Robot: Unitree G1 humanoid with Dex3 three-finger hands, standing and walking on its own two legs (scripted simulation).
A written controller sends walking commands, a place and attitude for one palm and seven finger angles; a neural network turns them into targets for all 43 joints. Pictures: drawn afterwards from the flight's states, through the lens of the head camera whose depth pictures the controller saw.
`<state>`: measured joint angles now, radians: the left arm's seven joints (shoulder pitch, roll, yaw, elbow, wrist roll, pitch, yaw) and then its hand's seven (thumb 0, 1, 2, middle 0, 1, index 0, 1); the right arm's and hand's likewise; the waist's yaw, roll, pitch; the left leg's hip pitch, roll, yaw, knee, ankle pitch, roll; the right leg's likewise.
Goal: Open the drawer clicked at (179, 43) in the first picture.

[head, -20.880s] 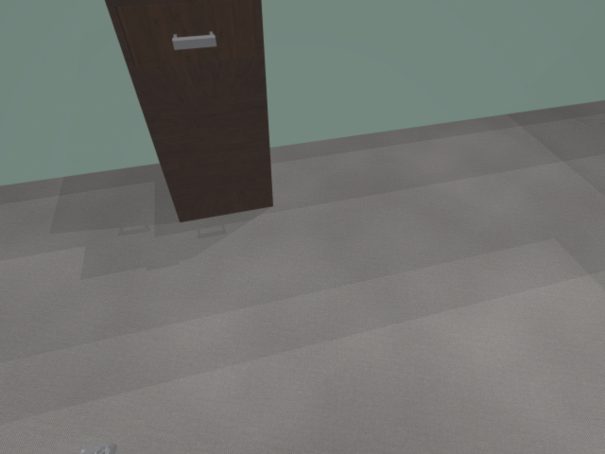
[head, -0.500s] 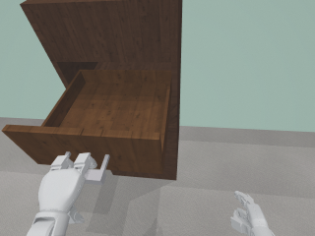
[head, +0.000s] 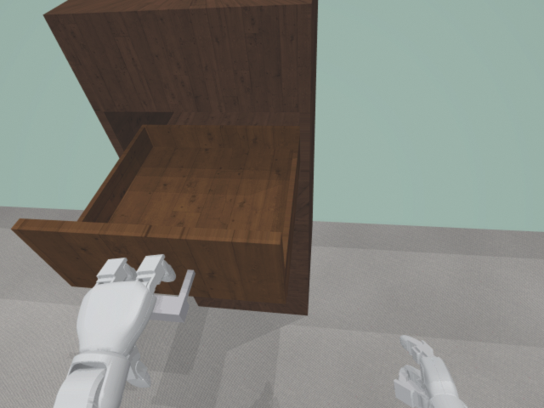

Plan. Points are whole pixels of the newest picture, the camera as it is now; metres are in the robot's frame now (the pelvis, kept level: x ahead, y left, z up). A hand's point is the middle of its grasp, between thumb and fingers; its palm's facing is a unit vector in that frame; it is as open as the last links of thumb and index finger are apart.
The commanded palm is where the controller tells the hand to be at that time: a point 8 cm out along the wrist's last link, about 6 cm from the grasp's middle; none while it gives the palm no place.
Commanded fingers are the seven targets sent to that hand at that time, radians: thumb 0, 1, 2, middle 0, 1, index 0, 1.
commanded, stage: lift the hand off the handle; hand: left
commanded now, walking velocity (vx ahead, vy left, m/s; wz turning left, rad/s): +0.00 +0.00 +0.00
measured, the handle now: (149, 290) +0.26 +0.22 +0.05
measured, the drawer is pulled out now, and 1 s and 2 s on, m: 0.30 0.30 0.30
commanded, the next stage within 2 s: draw the hand back to the body in 1.14 s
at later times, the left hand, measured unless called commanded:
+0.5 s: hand (114, 295) +0.21 +0.22 +0.12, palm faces +0.12 -0.10 -0.99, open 13.9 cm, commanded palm +0.18 +0.22 +0.18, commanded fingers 0.00 -0.50 0.30 -0.30 -1.20 -0.30 -1.20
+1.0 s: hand (86, 262) +0.22 +0.23 +0.19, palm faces +0.16 -0.08 -0.98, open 13.9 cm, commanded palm +0.18 +0.22 +0.25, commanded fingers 0.00 -0.50 0.30 -0.30 -1.20 -0.30 -1.20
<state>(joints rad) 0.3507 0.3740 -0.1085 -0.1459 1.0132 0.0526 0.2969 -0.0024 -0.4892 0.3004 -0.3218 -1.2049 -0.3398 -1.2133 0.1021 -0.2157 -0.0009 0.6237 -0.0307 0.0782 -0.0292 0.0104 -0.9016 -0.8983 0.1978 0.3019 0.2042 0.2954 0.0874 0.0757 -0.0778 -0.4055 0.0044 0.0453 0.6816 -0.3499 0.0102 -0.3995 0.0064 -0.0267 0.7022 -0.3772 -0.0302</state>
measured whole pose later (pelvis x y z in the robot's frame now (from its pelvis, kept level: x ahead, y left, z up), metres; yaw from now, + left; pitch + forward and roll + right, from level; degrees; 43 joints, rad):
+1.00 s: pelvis -0.02 +0.00 +0.02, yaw +1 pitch -4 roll +0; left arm 0.14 0.54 -0.03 -0.40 0.82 0.16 -0.07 0.00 -0.49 0.30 -0.32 -1.20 -0.32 -1.20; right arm 0.04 -0.26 0.05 0.64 0.02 0.10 -0.02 0.01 -0.90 -0.90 0.20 0.30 0.20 0.30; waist 0.12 0.14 0.00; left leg -0.15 -0.01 0.02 0.42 -0.20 0.02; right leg -0.13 0.00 -0.05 0.43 -0.24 -0.02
